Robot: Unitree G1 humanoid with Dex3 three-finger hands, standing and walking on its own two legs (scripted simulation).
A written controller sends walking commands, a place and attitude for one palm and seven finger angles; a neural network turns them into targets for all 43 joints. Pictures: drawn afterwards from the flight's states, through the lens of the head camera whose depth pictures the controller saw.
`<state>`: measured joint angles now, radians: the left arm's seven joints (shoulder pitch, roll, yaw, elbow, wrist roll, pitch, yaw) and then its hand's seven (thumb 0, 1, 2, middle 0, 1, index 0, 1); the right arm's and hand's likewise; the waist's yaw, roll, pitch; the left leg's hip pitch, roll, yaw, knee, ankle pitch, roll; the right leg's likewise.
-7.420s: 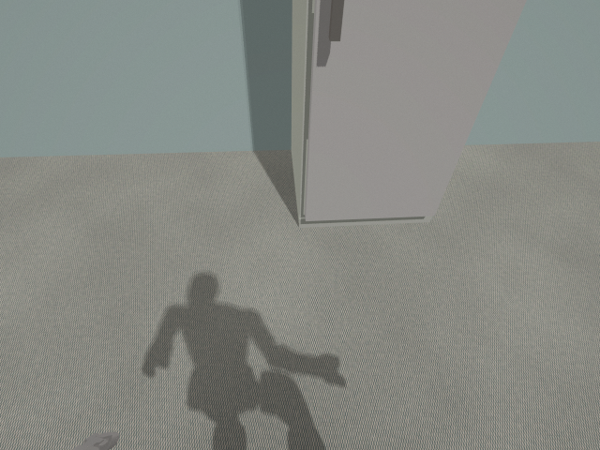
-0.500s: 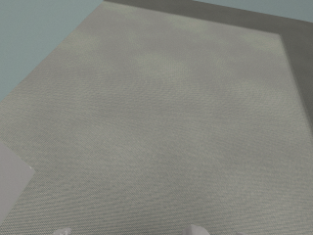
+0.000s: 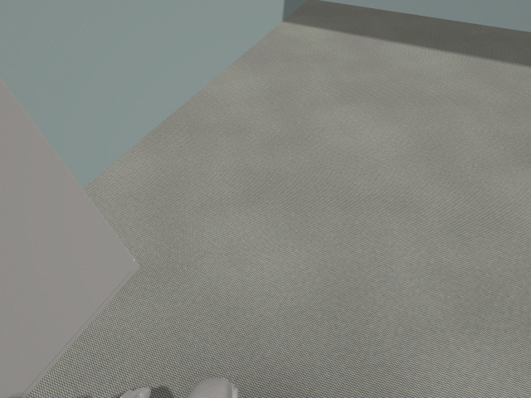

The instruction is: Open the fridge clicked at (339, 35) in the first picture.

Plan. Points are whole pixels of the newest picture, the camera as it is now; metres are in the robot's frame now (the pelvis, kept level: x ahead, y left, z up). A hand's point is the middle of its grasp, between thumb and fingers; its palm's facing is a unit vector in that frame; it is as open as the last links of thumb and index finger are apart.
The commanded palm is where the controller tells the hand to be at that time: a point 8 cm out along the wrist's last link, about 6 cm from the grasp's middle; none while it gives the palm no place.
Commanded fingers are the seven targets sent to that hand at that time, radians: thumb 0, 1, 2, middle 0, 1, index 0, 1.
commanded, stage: turn to face it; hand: left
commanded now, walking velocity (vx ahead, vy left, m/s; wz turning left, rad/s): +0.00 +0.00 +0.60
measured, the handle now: out of the picture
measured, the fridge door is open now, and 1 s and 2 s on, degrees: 0 0 0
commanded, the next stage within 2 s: take the last steps up to it in 1.66 s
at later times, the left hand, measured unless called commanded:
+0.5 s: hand out of the picture +0.03 +0.32 -0.17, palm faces +0.32 -0.92 -0.22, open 7.4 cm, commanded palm none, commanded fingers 0.00 0.90 0.90 -0.20 -0.30 -0.20 -0.30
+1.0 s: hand out of the picture +0.00 +0.25 -0.13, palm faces +0.52 -0.79 -0.32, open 7.4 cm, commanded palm none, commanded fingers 0.00 0.90 0.90 -0.20 -0.30 -0.20 -0.30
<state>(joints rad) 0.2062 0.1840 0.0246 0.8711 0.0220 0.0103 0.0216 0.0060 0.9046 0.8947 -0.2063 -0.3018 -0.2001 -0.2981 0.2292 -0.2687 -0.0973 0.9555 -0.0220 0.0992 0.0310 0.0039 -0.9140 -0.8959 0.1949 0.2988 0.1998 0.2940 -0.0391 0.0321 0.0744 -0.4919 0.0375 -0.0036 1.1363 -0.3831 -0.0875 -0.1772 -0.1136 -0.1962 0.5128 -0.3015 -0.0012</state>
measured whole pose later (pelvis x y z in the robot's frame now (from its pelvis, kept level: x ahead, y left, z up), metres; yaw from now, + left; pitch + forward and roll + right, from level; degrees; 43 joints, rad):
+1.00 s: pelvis +0.01 +0.01 +0.00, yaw +34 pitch +0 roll +1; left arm 0.16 0.20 0.03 0.87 0.01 0.03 0.03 0.01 0.91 0.89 -0.21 -0.30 -0.20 -0.30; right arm 0.30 -0.26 -0.10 0.95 -0.02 0.08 0.01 0.00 -0.91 -0.90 0.20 0.30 0.20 0.29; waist -0.06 0.06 0.03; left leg -0.48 -0.13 -0.13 0.93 -0.42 -0.04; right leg -0.20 -0.01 -0.02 0.49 -0.29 -0.03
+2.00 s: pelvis -0.01 +0.04 +0.00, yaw +58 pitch +0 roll +1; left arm 0.21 0.19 0.04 0.97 0.02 0.02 -0.01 0.01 0.91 0.90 -0.20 -0.30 -0.20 -0.30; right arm 0.36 -0.19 -0.04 1.04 -0.03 0.02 -0.02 0.00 -0.91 -0.90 0.20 0.30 0.20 0.29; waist -0.05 0.02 -0.01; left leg -0.22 -0.07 -0.03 0.44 -0.22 0.04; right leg -0.22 -0.03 -0.06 0.58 -0.39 0.04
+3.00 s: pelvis +0.13 +0.29 -0.01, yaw +61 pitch -3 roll +2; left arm 0.18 0.21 0.05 0.98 0.03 0.00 0.03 0.01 0.93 0.90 -0.20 -0.30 -0.19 -0.30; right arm 0.25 -0.15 -0.04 1.06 -0.02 0.01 -0.03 -0.01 -0.92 -0.90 0.20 0.30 0.20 0.29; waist -0.01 -0.02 0.07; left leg -0.15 -0.01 0.14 0.56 -0.36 0.03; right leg -0.34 -0.07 -0.06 0.61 -0.20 0.00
